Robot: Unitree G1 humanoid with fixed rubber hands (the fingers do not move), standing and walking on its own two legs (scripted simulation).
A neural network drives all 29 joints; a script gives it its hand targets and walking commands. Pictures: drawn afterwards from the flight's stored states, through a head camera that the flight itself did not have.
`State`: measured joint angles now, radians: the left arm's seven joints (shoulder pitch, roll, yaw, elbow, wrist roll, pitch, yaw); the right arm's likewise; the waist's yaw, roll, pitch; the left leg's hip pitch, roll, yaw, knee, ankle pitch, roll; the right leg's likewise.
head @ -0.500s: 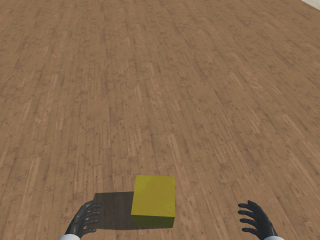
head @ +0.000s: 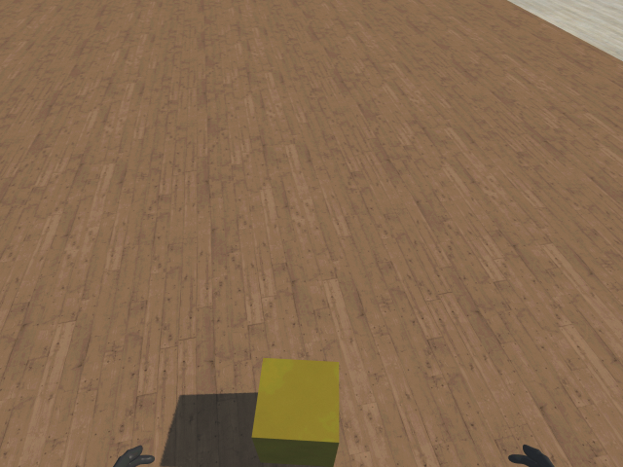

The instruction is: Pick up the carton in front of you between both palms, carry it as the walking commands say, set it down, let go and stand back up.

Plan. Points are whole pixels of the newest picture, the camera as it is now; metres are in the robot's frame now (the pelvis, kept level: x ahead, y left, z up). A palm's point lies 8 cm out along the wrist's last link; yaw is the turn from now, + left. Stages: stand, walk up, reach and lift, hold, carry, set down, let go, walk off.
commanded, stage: stand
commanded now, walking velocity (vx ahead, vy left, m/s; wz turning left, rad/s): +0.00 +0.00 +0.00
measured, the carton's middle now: (298, 413) +0.40 +0.06 -0.64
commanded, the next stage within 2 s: none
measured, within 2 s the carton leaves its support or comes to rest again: neither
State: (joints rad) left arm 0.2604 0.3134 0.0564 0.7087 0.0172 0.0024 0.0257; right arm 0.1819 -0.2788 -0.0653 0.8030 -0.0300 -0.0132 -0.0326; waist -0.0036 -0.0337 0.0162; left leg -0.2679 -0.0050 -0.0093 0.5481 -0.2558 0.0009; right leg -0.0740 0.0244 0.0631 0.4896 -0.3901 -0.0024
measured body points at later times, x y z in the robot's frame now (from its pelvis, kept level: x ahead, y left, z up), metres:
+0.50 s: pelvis -0.02 +0.00 +0.00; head -0.03 +0.01 +0.45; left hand +0.07 +0.30 -0.11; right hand +0.08 -0.29 -0.11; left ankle +0.02 +0.12 -0.73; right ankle -0.08 -0.12 -0.73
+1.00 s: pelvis -0.03 +0.01 +0.01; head -0.04 +0.02 +0.46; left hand +0.05 +0.31 -0.11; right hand +0.06 -0.29 -0.11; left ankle +0.02 +0.12 -0.73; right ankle -0.08 -0.12 -0.73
